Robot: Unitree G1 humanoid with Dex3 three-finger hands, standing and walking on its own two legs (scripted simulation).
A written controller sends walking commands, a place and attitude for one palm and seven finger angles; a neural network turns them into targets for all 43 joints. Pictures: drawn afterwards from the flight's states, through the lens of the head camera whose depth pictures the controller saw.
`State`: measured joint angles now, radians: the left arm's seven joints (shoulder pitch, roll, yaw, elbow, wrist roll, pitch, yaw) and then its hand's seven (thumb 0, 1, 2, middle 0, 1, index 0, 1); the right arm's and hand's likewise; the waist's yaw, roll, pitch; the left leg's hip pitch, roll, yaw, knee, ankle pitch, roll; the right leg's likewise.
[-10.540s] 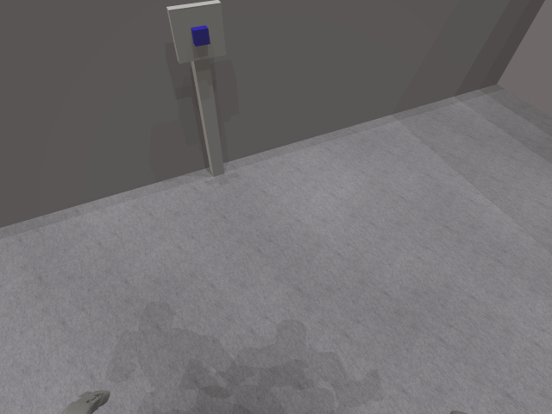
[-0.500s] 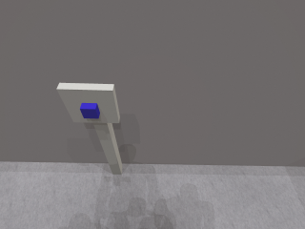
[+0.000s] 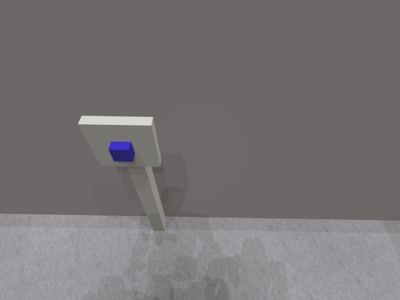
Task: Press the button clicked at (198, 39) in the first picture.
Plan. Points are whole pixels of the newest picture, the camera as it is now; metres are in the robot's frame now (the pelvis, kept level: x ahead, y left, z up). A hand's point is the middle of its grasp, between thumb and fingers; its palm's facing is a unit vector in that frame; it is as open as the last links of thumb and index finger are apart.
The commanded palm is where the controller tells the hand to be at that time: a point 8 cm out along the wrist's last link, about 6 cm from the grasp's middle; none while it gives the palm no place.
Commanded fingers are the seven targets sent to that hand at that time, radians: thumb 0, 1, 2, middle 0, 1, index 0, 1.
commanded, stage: come to a stop and stand still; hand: left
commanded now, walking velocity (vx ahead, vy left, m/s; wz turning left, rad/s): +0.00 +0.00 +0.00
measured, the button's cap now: (122, 150) +0.47 +0.24 -0.05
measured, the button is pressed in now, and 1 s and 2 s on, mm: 0 0 0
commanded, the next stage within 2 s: look again from close up in 0.38 s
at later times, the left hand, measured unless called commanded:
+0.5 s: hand out of the picture +0.01 +0.19 -0.16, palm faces -0.02 -0.97 -0.23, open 7.4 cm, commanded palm none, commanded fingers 0.00 0.90 0.90 -0.20 -0.30 -0.20 -0.30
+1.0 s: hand out of the picture +0.01 +0.17 -0.17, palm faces +0.00 -0.98 -0.21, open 7.3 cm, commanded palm none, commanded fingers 0.00 0.90 0.90 -0.20 -0.30 -0.20 -0.30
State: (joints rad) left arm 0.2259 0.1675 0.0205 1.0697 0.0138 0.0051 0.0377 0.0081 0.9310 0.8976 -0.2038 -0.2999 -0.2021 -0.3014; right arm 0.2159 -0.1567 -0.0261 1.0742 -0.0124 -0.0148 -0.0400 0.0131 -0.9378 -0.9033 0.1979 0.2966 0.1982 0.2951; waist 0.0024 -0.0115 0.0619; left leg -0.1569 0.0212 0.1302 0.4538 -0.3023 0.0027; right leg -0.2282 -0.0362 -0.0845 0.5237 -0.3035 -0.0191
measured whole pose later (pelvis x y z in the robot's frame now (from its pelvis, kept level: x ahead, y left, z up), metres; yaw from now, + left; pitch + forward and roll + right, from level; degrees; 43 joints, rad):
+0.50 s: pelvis -0.02 +0.00 +0.00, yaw +0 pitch +0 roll +1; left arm 0.24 0.17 -0.02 1.07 0.01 -0.01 0.03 0.01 0.91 0.90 -0.20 -0.30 -0.20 -0.30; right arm 0.29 -0.17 0.01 1.07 -0.02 -0.01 -0.01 0.00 -0.92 -0.90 0.20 0.30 0.20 0.30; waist -0.01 0.03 0.04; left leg -0.17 0.02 0.13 0.45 -0.28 0.01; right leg -0.23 -0.03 -0.08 0.50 -0.26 -0.02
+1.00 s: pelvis +0.00 -0.01 +0.00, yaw +0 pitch +0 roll +1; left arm 0.24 0.17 -0.01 1.12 0.01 -0.01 0.03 0.01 0.91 0.90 -0.20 -0.30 -0.20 -0.30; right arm 0.24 -0.16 0.00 1.13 -0.01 -0.02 -0.02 0.00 -0.91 -0.90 0.20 0.30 0.20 0.30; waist 0.00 0.00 0.05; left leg -0.13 0.04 0.12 0.42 -0.28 -0.01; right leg -0.19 -0.01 -0.09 0.47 -0.28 -0.03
